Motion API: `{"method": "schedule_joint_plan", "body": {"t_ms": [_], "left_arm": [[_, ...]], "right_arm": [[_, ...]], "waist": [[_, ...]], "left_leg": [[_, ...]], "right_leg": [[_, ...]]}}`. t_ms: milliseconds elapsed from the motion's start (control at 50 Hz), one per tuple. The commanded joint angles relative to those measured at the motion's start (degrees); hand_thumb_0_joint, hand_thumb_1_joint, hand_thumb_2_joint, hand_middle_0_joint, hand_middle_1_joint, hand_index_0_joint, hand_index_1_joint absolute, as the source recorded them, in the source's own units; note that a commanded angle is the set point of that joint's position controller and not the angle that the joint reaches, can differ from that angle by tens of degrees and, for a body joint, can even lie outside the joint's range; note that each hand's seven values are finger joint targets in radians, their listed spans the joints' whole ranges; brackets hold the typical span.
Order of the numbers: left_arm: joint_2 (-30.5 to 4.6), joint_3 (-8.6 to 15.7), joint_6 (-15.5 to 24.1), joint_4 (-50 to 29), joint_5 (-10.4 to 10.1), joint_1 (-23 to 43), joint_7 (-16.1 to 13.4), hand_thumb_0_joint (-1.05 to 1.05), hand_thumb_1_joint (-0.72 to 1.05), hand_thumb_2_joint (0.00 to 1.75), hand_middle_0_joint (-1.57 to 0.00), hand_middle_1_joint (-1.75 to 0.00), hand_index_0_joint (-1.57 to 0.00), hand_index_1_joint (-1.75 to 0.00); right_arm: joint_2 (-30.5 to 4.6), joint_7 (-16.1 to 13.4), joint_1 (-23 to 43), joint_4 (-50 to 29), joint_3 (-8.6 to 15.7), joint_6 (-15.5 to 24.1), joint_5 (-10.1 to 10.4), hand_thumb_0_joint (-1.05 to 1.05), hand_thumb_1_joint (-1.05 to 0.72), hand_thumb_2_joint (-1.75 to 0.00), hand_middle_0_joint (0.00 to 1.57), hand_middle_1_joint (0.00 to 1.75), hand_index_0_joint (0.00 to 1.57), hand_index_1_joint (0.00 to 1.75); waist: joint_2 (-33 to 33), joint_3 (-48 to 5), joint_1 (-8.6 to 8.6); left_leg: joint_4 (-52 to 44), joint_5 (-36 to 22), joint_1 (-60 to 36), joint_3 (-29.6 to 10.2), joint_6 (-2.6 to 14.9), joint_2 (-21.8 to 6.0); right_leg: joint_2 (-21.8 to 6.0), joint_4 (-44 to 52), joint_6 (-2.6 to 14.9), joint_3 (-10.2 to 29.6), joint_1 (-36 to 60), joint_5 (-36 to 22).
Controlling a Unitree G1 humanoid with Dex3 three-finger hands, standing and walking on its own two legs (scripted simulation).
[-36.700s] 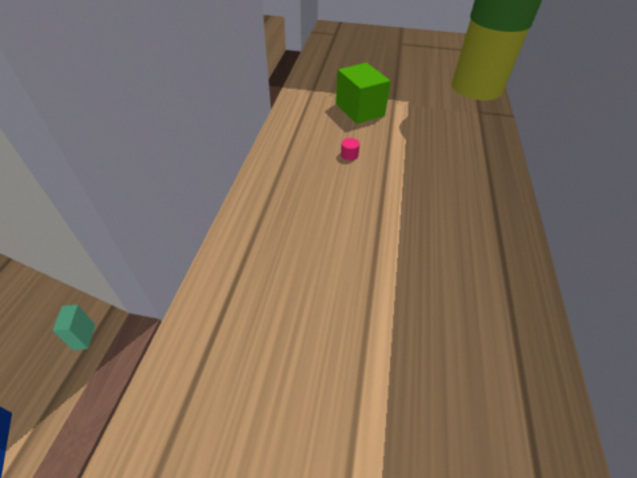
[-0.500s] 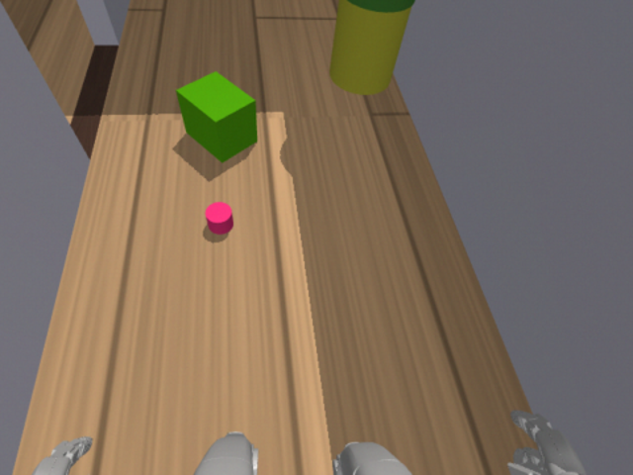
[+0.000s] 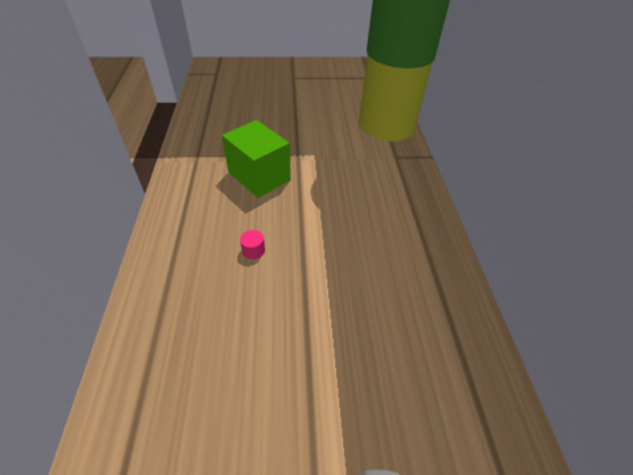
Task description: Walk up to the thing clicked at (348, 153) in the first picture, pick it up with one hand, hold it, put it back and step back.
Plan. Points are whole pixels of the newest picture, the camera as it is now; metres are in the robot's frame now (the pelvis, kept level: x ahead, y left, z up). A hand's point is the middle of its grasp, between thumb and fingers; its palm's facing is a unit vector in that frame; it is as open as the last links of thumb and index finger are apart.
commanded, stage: step back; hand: left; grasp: from above
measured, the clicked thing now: (252, 244) +1.06 +0.21 -0.73
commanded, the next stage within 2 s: stand in 0.70 s
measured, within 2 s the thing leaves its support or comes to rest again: neither
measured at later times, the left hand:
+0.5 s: hand out of the picture +0.12 +0.23 -0.14, palm faces +0.05 -0.92 -0.39, open 7.4 cm
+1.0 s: hand out of the picture +0.15 +0.25 -0.14, palm faces +0.00 -0.95 -0.32, open 7.4 cm
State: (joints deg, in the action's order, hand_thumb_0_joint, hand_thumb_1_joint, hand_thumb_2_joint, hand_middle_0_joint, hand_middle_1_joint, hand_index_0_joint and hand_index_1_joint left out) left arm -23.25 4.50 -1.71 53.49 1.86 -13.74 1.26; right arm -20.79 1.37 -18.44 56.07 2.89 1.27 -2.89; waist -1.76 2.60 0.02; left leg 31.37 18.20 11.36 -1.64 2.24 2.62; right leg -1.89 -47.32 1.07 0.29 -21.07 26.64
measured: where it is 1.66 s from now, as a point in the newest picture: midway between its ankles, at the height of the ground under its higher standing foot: outside the picture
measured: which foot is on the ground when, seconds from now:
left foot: down 0.00-0.24, up 0.26-0.54, down 0.56-1.00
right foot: up 0.00-0.18, down 0.20-1.00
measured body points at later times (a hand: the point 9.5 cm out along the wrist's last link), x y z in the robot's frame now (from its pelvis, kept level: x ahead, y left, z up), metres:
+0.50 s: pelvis +0.05 -0.04 +0.00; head +0.07 -0.05 +0.44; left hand +0.12 +0.27 -0.11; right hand +0.12 -0.35 -0.14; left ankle +0.08 +0.11 -0.71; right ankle +0.08 -0.14 -0.73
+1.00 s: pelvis +0.07 +0.00 +0.01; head +0.07 +0.00 +0.46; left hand +0.15 +0.30 -0.12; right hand +0.18 -0.30 -0.11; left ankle +0.09 +0.11 -0.73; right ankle +0.08 -0.14 -0.73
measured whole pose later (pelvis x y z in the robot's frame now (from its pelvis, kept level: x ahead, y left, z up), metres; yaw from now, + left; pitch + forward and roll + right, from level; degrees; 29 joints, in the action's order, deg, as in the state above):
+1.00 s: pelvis +0.07 +0.00 +0.01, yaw +0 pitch -4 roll +0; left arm -20.1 -0.5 1.3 64.2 0.0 -5.6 0.7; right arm -19.4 1.0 -3.4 62.8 0.1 1.5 -0.8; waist -0.4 3.6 -0.8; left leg 23.8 11.4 8.7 0.8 0.1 -0.4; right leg -2.6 -22.9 -1.7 -2.2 -7.5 11.6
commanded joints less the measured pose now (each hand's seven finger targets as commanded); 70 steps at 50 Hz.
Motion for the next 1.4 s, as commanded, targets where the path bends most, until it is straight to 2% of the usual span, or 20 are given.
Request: {"method": "schedule_joint_plan", "body": {"t_ms": [0,60,100,180,200,220,240,260,320,460,500,540,560,600,660,720,900,1140,1220,1380], "left_arm": [[-10.9,2.6,3.2,-5.6,-0.6,5.2,0.1,0.00,0.90,0.90,-0.20,-0.30,-0.20,-0.30],[-9.9,2.5,3.2,-5.1,-0.3,5.9,0.6,0.00,0.90,0.90,-0.20,-0.30,-0.20,-0.30],[-9.8,2.5,3.5,-5.0,-0.4,5.2,0.7,0.00,0.90,0.90,-0.20,-0.30,-0.20,-0.30],[-9.8,3.1,4.6,0.2,-0.3,-2.8,-0.7,0.00,0.90,0.90,-0.20,-0.30,-0.20,-0.30],[-12.3,3.9,5.2,0.3,0.4,-3.8,-1.3,0.00,0.90,0.90,-0.20,-0.30,-0.20,-0.30],[-16.1,4.4,5.7,-1.2,0.7,-3.4,-1.7,0.00,0.90,0.90,-0.20,-0.30,-0.20,-0.30],[-17.5,4.5,5.3,-2.3,0.5,0.9,-1.7,0.00,0.90,0.90,-0.20,-0.30,-0.20,-0.30],[-17.2,4.3,5.3,-3.2,0.5,3.4,-1.6,0.00,0.90,0.90,-0.20,-0.30,-0.20,-0.30],[-12.5,3.1,6.0,-3.0,-0.4,5.0,-1.9,0.00,0.90,0.90,-0.20,-0.30,-0.20,-0.30],[-12.6,2.1,5.3,-2.9,-0.9,8.4,-2.4,0.00,0.90,0.90,-0.20,-0.30,-0.20,-0.30],[-12.4,1.6,4.6,-2.7,-1.4,8.6,-2.5,0.00,0.90,0.90,-0.20,-0.30,-0.20,-0.30],[-10.8,1.1,4.1,-2.7,-1.6,7.6,-2.7,0.00,0.90,0.90,-0.20,-0.30,-0.20,-0.30],[-9.8,0.8,4.0,-2.7,-1.9,7.0,-2.8,0.00,0.90,0.90,-0.20,-0.30,-0.20,-0.30],[-9.6,0.6,3.5,-0.4,-2.3,6.9,-2.9,0.00,0.90,0.90,-0.20,-0.30,-0.20,-0.30],[-10.5,0.5,3.9,1.0,-1.5,7.3,-2.5,0.00,0.90,0.90,-0.20,-0.30,-0.20,-0.30],[-8.4,-1.3,3.8,3.6,-1.5,8.0,-1.5,0.00,0.90,0.90,-0.20,-0.30,-0.20,-0.30],[-8.8,-2.5,4.2,6.7,-1.7,10.5,-1.4,0.00,0.90,0.90,-0.20,-0.30,-0.20,-0.30],[-9.4,-2.7,4.3,8.6,-1.2,10.9,-1.4,0.00,0.90,0.90,-0.20,-0.30,-0.20,-0.30],[-9.2,-2.8,4.3,8.5,-1.3,10.5,-1.4,0.00,0.90,0.90,-0.20,-0.30,-0.20,-0.30],[-9.6,-2.8,4.4,8.4,-1.4,10.1,-1.4,0.00,0.90,0.90,-0.20,-0.30,-0.20,-0.30]], "right_arm": [[-14.9,-1.7,4.8,-5.8,3.9,2.6,0.2,0.00,-0.90,-0.90,0.20,0.30,0.20,0.30],[-16.2,-1.4,1.5,-4.8,4.8,2.6,0.5,0.00,-0.90,-0.90,0.20,0.30,0.20,0.30],[-16.6,-1.3,3.8,-5.8,4.8,2.1,0.5,0.00,-0.90,-0.90,0.20,0.30,0.20,0.30],[-11.1,-1.4,6.4,-6.9,2.5,0.3,1.4,0.00,-0.90,-0.90,0.20,0.30,0.20,0.30],[-6.9,-1.6,4.3,-7.1,1.1,0.2,1.8,0.00,-0.90,-0.90,0.20,0.30,0.20,0.30],[-5.9,-1.9,2.9,-7.5,0.5,0.0,1.8,0.00,-0.90,-0.90,0.20,0.30,0.20,0.30],[-11.7,-2.5,2.8,-5.9,2.3,-0.5,1.5,0.00,-0.90,-0.90,0.20,0.30,0.20,0.30],[-13.4,-2.5,1.7,-4.9,3.1,-0.4,1.6,0.00,-0.90,-0.90,0.20,0.30,0.20,0.30],[-11.6,-2.1,1.3,-2.5,2.3,-0.3,2.0,0.00,-0.90,-0.90,0.20,0.30,0.20,0.30],[-10.2,-2.0,2.9,-0.9,2.1,-0.8,1.4,0.00,-0.90,-0.90,0.20,0.30,0.20,0.30],[-10.0,-2.1,3.7,-0.3,2.3,-0.7,1.3,0.00,-0.90,-0.90,0.20,0.30,0.20,0.30],[-11.4,-2.4,4.6,0.0,2.6,-0.5,0.9,0.00,-0.90,-0.90,0.20,0.30,0.20,0.30],[-13.1,-2.6,5.4,-0.3,2.9,-0.2,0.8,0.00,-0.90,-0.90,0.20,0.30,0.20,0.30],[-15.0,-2.1,13.1,-1.3,2.6,-0.5,1.7,0.00,-0.90,-0.90,0.20,0.30,0.20,0.30],[-12.7,-1.9,14.9,-0.3,1.5,-0.5,1.4,0.00,-0.90,-0.90,0.20,0.30,0.20,0.30],[-12.4,-1.5,13.6,1.4,0.6,0.9,2.2,0.00,-0.90,-0.90,0.20,0.30,0.20,0.30],[-11.6,-1.5,15.6,3.8,0.2,1.4,2.5,0.00,-0.90,-0.90,0.20,0.30,0.20,0.30],[-10.6,-1.0,17.4,5.2,0.1,0.6,2.3,0.00,-0.90,-0.90,0.20,0.30,0.20,0.30],[-10.8,-0.8,17.4,5.7,0.0,0.6,2.3,0.00,-0.90,-0.90,0.20,0.30,0.20,0.30],[-10.8,-0.8,16.3,6.4,-0.2,0.7,2.2,0.00,-0.90,-0.90,0.20,0.30,0.20,0.30]], "waist": [[6.2,5.1,-0.19],[10.2,3.2,1.90],[13.1,2.8,1.26],[5.2,-1.3,-3.74],[-5.5,-2.4,-3.86],[-10.3,-2.2,-3.21],[-4.7,-1.0,-2.76],[-4.2,1.3,-1.65],[-2.9,0.8,-1.03],[-8.0,-2.9,-0.25],[-6.9,-3.6,0.50],[-3.1,-5.1,0.24],[1.0,-7.0,-0.40],[7.1,-5.8,-2.04],[6.0,-5.1,-2.16],[5.6,-5.1,-1.01],[3.6,-6.5,-0.28],[1.9,-2.2,-0.01],[1.8,-1.7,-0.32],[1.7,-4.3,-0.17]], "left_leg": [[-17.4,11.0,-4.3,-19.2,8.03,-15.1],[-16.4,7.7,-1.9,-15.6,7.78,-14.2],[-15.6,10.4,1.7,-13.2,8.04,-14.2],[1.7,5.7,14.9,-5.2,3.29,-8.9],[13.3,9.1,19.5,-1.9,1.15,-3.6],[21.5,14.7,23.5,-3.3,-1.17,1.6],[24.5,15.9,18.9,-5.8,-1.08,-1.8],[24.9,16.0,17.1,-5.8,-1.11,-3.3],[22.1,8.8,16.0,-7.5,-1.14,-3.9],[8.0,4.0,4.6,1.0,-2.47,-4.4],[0.6,-4.1,0.9,3.0,-1.93,-3.0],[-2.1,-16.6,-1.8,-0.6,-0.26,-5.6],[-2.8,-21.7,-2.3,-6.0,1.44,-10.6],[-4.7,-12.0,7.9,-11.4,6.24,-15.2],[-5.3,-7.9,8.7,-7.3,2.50,-11.6],[-9.5,-8.4,3.7,-7.8,0.13,-11.1],[-11.5,-22.8,-5.4,-4.3,-0.78,-10.9],[-16.6,-7.3,-4.1,-3.5,-1.67,-9.8],[-17.2,-6.2,-3.2,-3.6,-1.83,-9.6],[-16.4,-10.3,-4.0,-3.4,-1.58,-10.0]], "right_leg": [[-1.5,-1.8,0.53,2.9,-13.6,-2.7],[-0.4,1.2,-0.37,-0.4,-8.1,-3.2],[-0.3,6.2,-0.37,-1.0,-3.2,-4.1],[2.3,20.9,-0.31,-1.1,20.0,-12.5],[-5.0,26.5,0.95,11.1,22.5,-7.2],[-16.6,33.3,4.92,29.7,20.1,0.4],[-20.8,35.0,10.09,32.8,11.3,11.5],[-20.9,33.7,12.86,32.3,7.2,10.4],[-13.6,29.9,7.46,17.4,9.3,-8.2],[-12.9,22.2,7.74,7.7,5.0,-30.1],[-10.7,17.9,5.92,5.4,4.4,-32.4],[-8.2,13.7,2.94,3.7,4.5,-32.5],[-6.0,11.6,1.81,2.5,4.2,-27.9],[-0.4,10.9,0.51,-0.2,10.0,-7.6],[-3.3,16.8,1.30,2.5,12.0,-12.5],[-4.2,20.0,0.75,2.9,12.4,-16.1],[-5.4,26.1,-0.20,2.3,15.4,-26.5],[-5.9,32.3,-0.72,3.3,12.5,-14.9],[-5.9,33.2,-0.63,3.7,11.8,-12.2],[-6.3,32.1,-0.53,3.6,14.2,-17.3]]}}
